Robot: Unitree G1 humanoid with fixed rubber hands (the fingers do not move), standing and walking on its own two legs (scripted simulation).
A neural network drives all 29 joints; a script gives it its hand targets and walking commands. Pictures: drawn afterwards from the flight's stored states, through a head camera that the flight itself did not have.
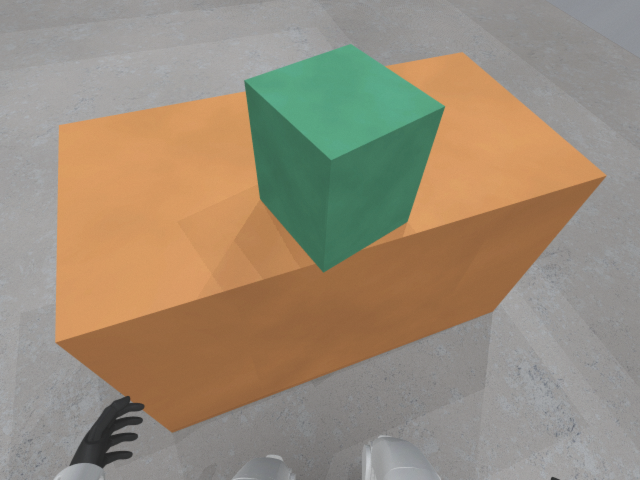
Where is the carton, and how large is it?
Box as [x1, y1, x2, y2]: [244, 44, 444, 272]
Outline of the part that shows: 351,44 244,80 260,199 323,272 407,221 444,108 442,104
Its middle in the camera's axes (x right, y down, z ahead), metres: +0.03 -0.14 +0.65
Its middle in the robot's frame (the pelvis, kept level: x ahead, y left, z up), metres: +0.59 -0.02 +0.03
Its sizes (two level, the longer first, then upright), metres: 0.210 0.200 0.250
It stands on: a pedestal, 0.64 m high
